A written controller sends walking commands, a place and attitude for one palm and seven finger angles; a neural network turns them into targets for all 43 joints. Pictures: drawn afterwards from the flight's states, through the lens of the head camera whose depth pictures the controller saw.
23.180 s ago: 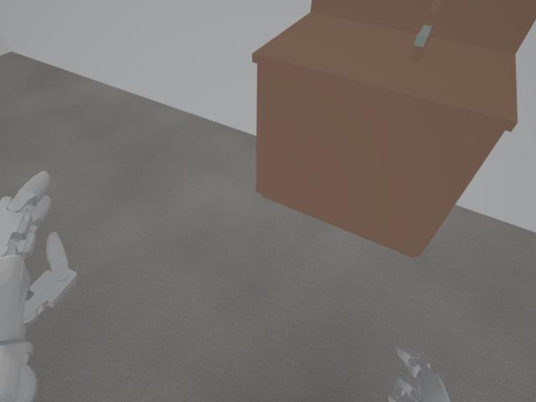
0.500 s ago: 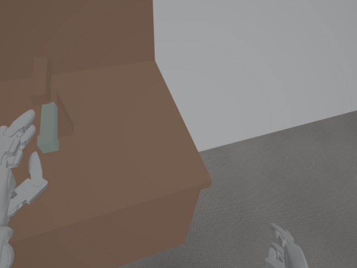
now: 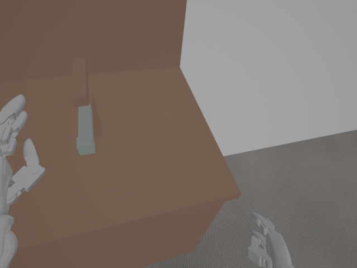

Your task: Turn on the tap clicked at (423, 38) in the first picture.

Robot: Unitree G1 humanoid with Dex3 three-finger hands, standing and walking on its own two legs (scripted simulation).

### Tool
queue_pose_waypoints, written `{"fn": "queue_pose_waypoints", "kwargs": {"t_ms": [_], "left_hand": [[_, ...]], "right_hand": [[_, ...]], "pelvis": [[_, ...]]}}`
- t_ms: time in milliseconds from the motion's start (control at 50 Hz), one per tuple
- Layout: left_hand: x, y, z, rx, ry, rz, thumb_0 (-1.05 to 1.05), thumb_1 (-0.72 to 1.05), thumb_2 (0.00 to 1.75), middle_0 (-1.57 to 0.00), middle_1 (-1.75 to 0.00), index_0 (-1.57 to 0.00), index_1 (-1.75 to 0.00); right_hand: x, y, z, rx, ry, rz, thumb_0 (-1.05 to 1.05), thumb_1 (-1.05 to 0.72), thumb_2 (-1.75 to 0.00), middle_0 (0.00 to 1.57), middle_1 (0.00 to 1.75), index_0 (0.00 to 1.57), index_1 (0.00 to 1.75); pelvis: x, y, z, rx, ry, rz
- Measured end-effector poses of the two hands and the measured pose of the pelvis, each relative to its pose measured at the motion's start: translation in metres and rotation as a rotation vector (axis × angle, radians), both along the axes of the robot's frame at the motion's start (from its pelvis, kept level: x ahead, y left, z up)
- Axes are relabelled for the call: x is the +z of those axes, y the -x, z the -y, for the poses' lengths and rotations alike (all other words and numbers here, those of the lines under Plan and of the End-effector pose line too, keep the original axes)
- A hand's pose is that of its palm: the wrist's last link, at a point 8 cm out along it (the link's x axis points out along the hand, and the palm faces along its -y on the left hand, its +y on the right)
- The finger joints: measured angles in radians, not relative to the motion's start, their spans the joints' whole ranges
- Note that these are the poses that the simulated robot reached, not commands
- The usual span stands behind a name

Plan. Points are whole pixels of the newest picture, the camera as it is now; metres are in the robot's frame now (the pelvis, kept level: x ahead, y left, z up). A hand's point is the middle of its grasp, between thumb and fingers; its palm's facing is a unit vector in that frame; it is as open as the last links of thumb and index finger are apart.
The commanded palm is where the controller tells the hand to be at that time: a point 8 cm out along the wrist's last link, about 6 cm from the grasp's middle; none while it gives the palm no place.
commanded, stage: come to a stop and stand still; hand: left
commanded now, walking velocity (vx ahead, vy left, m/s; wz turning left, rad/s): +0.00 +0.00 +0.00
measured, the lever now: (86, 145) +0.30 +0.22 +0.12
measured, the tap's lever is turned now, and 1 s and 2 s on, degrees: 0 0 0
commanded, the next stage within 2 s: look again from close up in 0.88 s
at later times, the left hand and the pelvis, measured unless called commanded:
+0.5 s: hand (37, 186) +0.19 +0.24 +0.16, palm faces +0.40 -0.85 -0.35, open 7.4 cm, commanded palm +0.14 +0.28 +0.18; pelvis -0.02 -0.01 +0.00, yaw +1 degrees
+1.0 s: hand (50, 179) +0.21 +0.23 +0.16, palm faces +0.39 -0.85 -0.34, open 7.4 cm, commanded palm +0.15 +0.27 +0.18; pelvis -0.01 -0.02 +0.00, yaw +1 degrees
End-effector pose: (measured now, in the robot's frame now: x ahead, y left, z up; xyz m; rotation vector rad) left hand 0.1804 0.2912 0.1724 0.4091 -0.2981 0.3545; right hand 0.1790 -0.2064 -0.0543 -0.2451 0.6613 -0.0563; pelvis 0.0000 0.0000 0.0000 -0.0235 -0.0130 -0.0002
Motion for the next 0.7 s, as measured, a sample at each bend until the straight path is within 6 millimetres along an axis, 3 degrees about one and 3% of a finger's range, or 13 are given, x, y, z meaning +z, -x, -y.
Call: {"fn": "queue_pose_waypoints", "kwargs": {"t_ms": [360,700], "left_hand": [[-0.001,0.024,0.002,0.017,-0.009,-0.02,0.01,0.89,0.9,-0.2,-0.3,-0.21,-0.3],[-0.003,0.022,0.017,0.021,0.001,-0.04,0.01,0.89,0.9,-0.2,-0.3,-0.21,-0.3]], "right_hand": [[-0.011,0.043,0.018,-0.062,0.013,-0.053,0.01,-0.9,-0.89,0.21,0.3,0.2,0.3],[-0.009,0.034,0.032,-0.059,0.008,-0.037,0.01,-0.9,-0.89,0.21,0.3,0.2,0.3]], "pelvis": [[0.001,0.018,-0.001,0.012,0.003,0.015],[0.002,0.016,0.013,0.015,0.004,0.007]]}}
